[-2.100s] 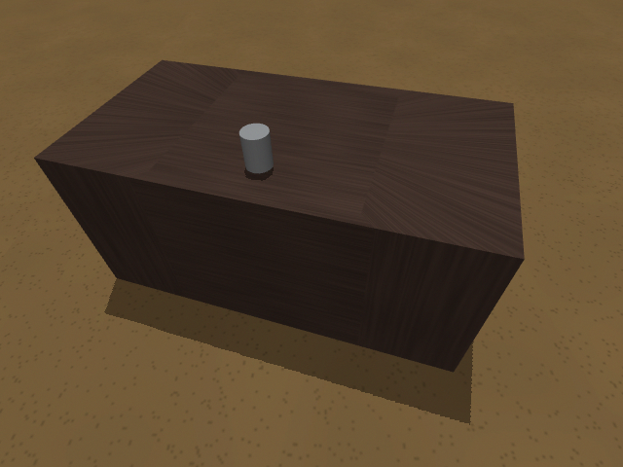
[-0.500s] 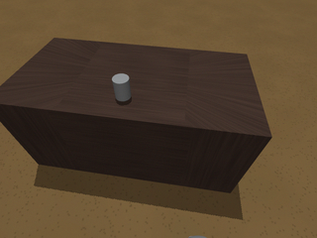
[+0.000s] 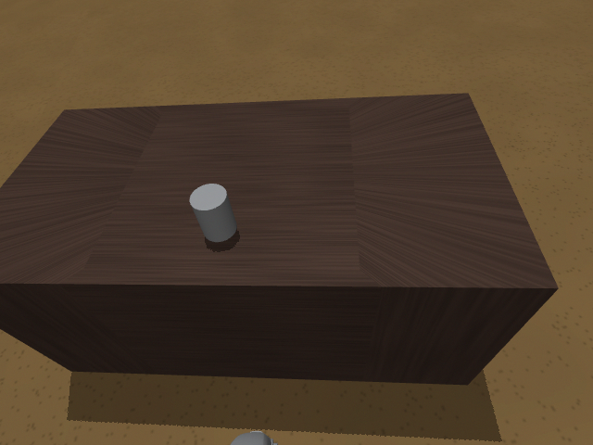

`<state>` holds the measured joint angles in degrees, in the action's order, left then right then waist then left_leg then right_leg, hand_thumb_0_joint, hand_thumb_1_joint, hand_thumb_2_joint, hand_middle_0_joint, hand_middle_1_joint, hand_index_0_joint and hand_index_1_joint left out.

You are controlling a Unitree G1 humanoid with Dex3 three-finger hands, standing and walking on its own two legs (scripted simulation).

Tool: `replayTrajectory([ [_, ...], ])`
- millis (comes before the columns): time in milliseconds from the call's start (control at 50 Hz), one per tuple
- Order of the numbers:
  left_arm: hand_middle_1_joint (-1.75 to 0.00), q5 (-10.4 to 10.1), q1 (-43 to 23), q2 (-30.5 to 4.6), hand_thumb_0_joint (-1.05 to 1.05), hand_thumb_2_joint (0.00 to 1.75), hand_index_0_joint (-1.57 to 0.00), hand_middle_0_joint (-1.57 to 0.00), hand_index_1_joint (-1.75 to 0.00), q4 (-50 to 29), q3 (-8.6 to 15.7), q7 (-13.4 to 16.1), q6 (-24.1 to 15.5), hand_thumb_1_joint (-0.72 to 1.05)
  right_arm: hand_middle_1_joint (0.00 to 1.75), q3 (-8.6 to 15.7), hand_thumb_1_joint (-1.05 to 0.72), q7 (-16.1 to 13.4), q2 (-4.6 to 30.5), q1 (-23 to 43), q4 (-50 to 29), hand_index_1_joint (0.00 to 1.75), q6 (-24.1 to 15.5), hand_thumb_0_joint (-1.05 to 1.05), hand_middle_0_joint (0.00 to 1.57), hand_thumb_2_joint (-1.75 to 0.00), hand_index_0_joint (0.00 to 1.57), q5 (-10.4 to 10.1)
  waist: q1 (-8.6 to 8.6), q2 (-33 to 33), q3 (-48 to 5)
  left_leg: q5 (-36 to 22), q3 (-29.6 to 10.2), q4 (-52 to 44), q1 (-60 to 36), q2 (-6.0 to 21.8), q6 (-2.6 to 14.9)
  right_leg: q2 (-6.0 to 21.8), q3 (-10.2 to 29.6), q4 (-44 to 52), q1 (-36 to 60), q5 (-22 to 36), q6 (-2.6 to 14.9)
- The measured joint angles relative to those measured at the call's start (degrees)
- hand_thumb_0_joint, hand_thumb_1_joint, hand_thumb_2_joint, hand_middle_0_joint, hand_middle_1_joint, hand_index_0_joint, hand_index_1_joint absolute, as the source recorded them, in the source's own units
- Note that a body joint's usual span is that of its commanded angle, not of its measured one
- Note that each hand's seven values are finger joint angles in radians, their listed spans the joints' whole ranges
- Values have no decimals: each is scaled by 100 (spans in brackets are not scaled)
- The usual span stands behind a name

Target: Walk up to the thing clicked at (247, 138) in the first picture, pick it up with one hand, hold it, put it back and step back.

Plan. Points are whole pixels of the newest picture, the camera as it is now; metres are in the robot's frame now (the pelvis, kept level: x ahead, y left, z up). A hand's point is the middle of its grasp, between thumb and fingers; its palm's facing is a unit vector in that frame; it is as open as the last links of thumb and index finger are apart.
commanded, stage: walk up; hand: left
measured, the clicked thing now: (214, 213) +0.61 +0.22 -0.11
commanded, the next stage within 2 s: none
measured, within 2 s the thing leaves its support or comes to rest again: neither
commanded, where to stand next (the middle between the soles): +0.14 +0.03 m, yaw -3 degrees
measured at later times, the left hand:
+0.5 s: hand out of the picture +0.14 +0.35 -0.17, palm faces -0.16 -0.91 -0.39, open 7.4 cm
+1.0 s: hand (145, 432) +0.19 +0.28 -0.16, palm faces -0.10 -0.94 -0.33, open 7.4 cm
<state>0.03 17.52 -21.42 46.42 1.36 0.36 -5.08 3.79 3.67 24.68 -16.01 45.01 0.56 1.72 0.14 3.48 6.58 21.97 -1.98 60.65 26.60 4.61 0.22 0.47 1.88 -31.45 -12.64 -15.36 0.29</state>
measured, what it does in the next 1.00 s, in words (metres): steps on the spot: left foot, then right foot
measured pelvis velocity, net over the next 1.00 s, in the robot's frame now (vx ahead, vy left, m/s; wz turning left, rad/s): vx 0.05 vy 0.04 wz -0.09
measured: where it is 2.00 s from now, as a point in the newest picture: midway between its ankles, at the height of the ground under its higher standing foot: outside the picture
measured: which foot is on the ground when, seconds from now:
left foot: up 0.00-0.12, down 0.14-0.60, up 0.62-0.82, down 0.84-1.00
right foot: down 0.00-0.16, up 0.18-0.56, down 0.58-1.00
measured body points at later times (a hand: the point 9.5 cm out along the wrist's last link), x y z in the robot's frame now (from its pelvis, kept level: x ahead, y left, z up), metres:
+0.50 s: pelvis +0.06 +0.08 -0.02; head +0.12 +0.09 +0.43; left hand +0.15 +0.40 -0.14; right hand +0.13 -0.26 -0.11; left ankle +0.13 +0.19 -0.73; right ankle +0.04 -0.06 -0.71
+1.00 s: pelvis +0.05 +0.04 -0.01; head +0.07 +0.05 +0.44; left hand +0.20 +0.33 -0.13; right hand +0.07 -0.28 -0.12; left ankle +0.08 +0.17 -0.73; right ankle +0.05 -0.09 -0.72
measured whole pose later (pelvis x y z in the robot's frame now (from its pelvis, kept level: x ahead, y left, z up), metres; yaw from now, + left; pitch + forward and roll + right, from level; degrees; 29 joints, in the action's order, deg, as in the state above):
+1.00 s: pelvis +0.05 +0.04 -0.01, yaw -5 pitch -3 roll +0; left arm 0.3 7.4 -21.6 51.6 2.0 -1.0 1.1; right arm -0.5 -0.9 21.3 -15.0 54.7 -3.7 1.4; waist -0.5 -2.3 5.2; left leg 18.9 -0.1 37.1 15.6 0.9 -0.2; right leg 1.6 0.3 -44.6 -18.9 -28.0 2.0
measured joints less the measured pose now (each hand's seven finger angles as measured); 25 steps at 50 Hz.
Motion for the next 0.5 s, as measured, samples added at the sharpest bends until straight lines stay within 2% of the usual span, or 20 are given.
replayTrajectory([
  [80, -30, 115, 157, -108, 0, 90, -20, -21, -30, 14, -27, -48, 67, 90, 30, 120, -90, -2, 94, 182, -24, 30, -46, 0, 20, -90, 20, -30, 49, -21, 27, -413, 66, -1289, 65, 212, -55, 75, 84, -157, 78, -269, -134],
  [140, -30, 117, 179, -259, 0, 90, -20, -21, -30, 0, -33, -35, 169, 90, 30, 138, -90, -93, 92, 241, 63, 30, -156, 0, 20, -90, 20, -47, 145, -159, 25, -1115, 203, -2238, -292, 109, -71, 167, 208, -729, -94, -697, -225],
  [180, -30, 65, 43, -385, 1, 90, -20, -21, -30, 97, 10, 29, 309, 90, 30, 122, -90, -180, -71, 331, 162, 30, -237, 0, 20, -90, 20, -9, 167, -477, 119, -875, 356, -2024, -287, -78, -146, 283, 425, -1410, -346, -1048, -39],
  [220, -30, 12, -53, -450, 1, 90, -20, -21, -30, 196, 29, 99, 437, 90, 30, -9, -90, -198, -242, 422, 207, 30, -242, 0, 20, -90, 20, -16, 176, -624, 179, -699, 445, -1857, -285, -47, -105, 52, 531, -2101, -624, -1408, 85],
  [280, -30, -2, -111, -510, 1, 90, -20, -20, -30, 382, 26, 83, 521, 91, 30, -172, -90, -226, -464, 500, 225, 30, -229, 0, 20, -90, 21, -25, 128, -755, 162, -649, 538, -1944, -395, 26, -48, -123, 333, -2651, -898, -1484, 151],
  [360, -30, 31, -201, -431, 1, 90, -20, -20, -30, 507, 57, -15, 607, 91, 30, -256, -90, -281, -455, 488, 191, 30, -291, 0, 20, -90, 21, -29, 90, -728, 135, -632, 656, -2049, -454, 48, 13, -91, 103, -2537, -1007, -1446, 137],
  [500, -30, 170, -364, -343, 0, 90, -20, -20, -30, 456, 180, -147, 741, 91, 30, -159, -89, -444, -137, 426, 158, 30, -286, 0, 21, -90, 21, -53, 41, -483, 185, -536, 823, -1906, -347, 122, 23, 69, -193, -2073, -959, -1361, 112],
])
